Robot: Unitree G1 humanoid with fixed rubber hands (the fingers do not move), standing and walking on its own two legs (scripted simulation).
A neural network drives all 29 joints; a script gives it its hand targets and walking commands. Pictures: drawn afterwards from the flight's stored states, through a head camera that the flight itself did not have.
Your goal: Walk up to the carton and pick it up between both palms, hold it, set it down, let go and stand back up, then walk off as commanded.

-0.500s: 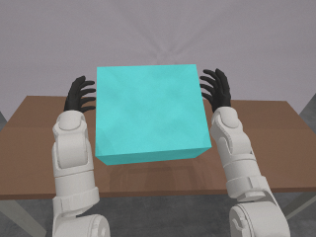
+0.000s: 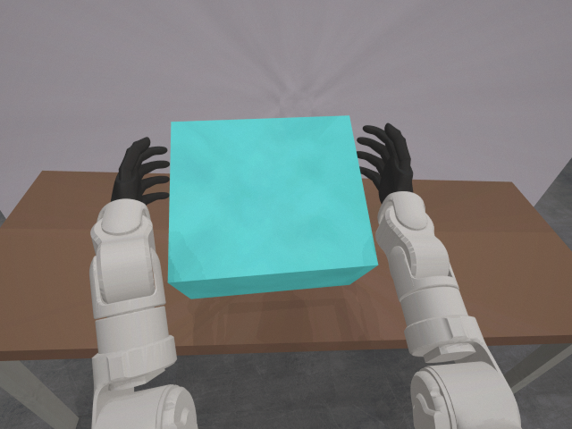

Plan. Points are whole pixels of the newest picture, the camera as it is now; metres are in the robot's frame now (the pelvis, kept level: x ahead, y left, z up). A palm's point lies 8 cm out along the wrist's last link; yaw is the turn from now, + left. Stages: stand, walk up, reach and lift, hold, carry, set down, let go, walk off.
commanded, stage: hold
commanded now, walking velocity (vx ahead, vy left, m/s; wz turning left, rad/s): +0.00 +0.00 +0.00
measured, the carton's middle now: (267, 210) +0.39 +0.01 +0.12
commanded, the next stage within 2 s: none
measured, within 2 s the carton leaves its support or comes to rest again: neither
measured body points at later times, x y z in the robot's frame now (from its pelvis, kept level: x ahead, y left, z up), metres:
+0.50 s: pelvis +0.00 +0.00 +0.00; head -0.04 +0.03 +0.45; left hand +0.36 +0.18 +0.18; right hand +0.37 -0.16 +0.19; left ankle +0.03 +0.15 -0.75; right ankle +0.00 -0.13 -0.75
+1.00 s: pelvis +0.00 +0.00 +0.00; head -0.04 +0.03 +0.45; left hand +0.36 +0.19 +0.18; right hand +0.38 -0.15 +0.19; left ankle +0.03 +0.15 -0.75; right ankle +0.00 -0.13 -0.75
